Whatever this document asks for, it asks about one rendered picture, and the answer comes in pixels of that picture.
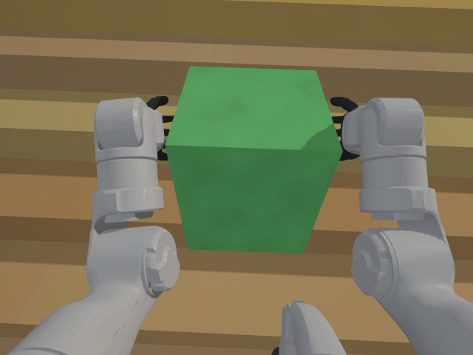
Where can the carton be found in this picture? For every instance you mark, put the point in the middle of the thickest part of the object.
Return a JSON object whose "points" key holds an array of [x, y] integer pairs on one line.
{"points": [[252, 153]]}

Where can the robot left upper arm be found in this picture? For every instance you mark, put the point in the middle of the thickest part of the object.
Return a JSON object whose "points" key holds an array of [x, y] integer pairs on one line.
{"points": [[127, 269]]}

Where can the robot right upper arm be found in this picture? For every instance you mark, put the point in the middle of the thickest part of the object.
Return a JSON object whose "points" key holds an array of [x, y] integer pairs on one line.
{"points": [[410, 272]]}

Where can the right robot forearm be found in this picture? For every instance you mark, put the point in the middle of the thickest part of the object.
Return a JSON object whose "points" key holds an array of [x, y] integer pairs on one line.
{"points": [[388, 134]]}

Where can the left robot forearm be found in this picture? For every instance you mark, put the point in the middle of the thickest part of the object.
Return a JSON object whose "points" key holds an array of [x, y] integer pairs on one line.
{"points": [[128, 134]]}

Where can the robot left hand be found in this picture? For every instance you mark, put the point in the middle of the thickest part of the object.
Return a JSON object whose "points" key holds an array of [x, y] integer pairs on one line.
{"points": [[155, 103]]}

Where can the robot right hand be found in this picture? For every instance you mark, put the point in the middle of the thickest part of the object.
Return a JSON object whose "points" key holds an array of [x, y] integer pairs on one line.
{"points": [[348, 105]]}

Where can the robot right shin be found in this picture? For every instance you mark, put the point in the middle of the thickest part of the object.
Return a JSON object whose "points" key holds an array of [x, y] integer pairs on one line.
{"points": [[284, 348]]}

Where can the robot right thigh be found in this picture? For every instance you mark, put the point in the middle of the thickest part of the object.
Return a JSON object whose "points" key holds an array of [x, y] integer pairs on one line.
{"points": [[309, 331]]}

